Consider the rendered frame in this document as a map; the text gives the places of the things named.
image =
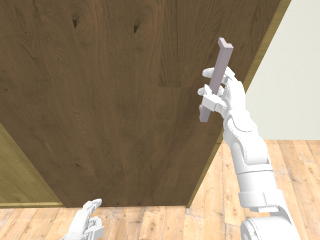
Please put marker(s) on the wardrobe door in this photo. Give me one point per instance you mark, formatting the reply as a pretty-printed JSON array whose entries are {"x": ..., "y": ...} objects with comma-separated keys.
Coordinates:
[
  {"x": 102, "y": 95},
  {"x": 20, "y": 182}
]

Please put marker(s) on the robot right upper arm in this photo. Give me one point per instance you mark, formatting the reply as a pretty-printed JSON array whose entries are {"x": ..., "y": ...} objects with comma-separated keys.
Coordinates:
[{"x": 267, "y": 228}]

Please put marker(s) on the left robot hand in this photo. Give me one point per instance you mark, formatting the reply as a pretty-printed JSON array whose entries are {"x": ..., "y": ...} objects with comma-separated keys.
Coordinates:
[{"x": 91, "y": 228}]

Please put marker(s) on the right robot forearm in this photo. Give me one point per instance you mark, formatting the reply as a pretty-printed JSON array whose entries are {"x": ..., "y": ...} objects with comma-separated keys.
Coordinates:
[{"x": 258, "y": 187}]

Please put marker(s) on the handle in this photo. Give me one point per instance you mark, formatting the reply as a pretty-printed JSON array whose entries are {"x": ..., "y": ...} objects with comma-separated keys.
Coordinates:
[{"x": 222, "y": 61}]

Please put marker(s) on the right robot hand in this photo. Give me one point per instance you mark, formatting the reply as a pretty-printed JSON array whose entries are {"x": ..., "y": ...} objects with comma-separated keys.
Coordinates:
[{"x": 229, "y": 98}]

